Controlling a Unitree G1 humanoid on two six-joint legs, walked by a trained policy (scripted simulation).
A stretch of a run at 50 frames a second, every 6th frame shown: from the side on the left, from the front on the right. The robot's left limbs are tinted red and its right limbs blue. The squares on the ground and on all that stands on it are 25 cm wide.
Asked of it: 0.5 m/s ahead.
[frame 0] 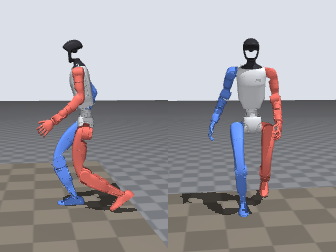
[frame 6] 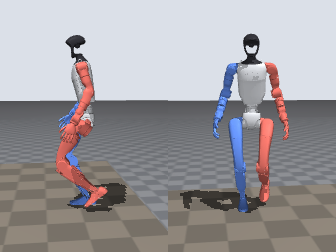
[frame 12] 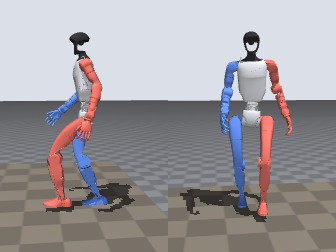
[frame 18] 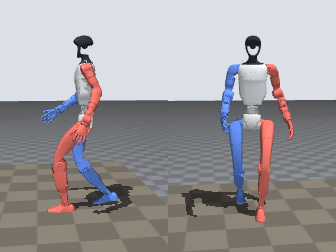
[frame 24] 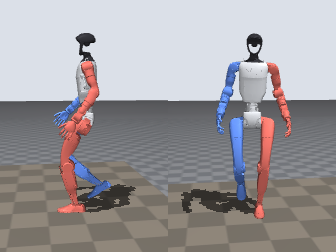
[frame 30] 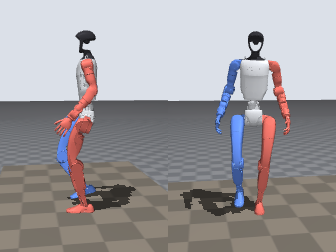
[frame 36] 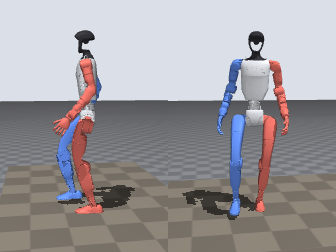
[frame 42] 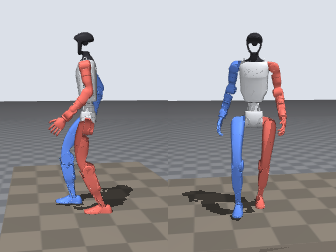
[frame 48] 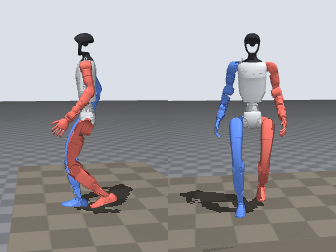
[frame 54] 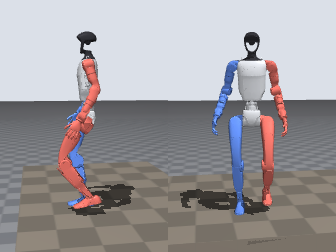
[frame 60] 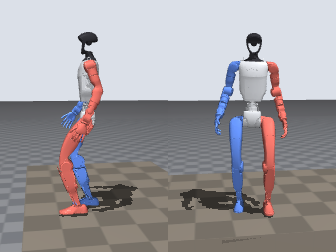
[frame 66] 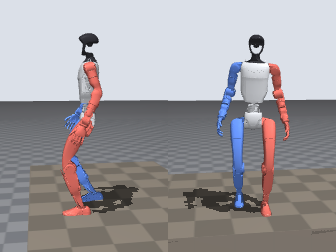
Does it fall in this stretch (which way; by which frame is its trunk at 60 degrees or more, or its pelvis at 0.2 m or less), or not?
no
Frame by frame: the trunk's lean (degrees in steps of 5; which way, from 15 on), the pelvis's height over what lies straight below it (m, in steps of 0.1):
0: 10, 0.7
6: 10, 0.7
12: 5, 0.8
18: 0, 0.7
24: 5, 0.8
30: 5, 0.8
36: 5, 0.8
42: 5, 0.8
48: 5, 0.8
54: 0, 0.8
60: 0, 0.8
66: 5, 0.8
